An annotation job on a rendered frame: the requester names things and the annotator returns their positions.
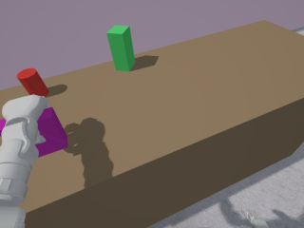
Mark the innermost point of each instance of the table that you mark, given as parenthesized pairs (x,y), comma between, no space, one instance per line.
(187,121)

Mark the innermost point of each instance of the sponge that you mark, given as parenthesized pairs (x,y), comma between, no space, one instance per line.
(51,129)

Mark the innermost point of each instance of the left robot hand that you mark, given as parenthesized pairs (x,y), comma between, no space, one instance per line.
(31,105)

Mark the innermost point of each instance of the left robot upper arm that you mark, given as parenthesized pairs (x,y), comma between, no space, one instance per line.
(12,217)

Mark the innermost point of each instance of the robot left forearm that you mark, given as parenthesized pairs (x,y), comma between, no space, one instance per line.
(18,152)

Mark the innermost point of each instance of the right robot hand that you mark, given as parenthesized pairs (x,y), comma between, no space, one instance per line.
(254,218)

